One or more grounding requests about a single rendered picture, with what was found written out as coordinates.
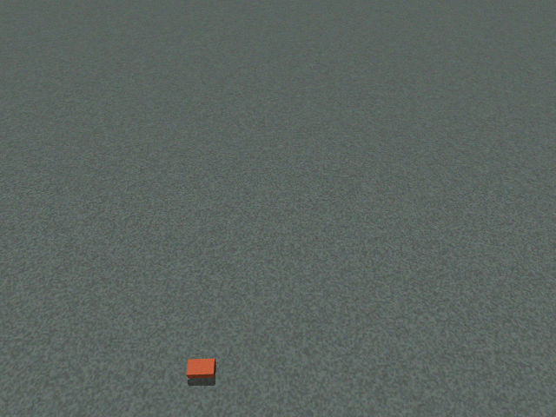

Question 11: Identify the small box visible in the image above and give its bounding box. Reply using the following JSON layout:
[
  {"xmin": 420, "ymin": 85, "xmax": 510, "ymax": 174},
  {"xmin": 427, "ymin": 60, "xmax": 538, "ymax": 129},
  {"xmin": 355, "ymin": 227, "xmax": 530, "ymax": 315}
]
[{"xmin": 186, "ymin": 359, "xmax": 216, "ymax": 379}]

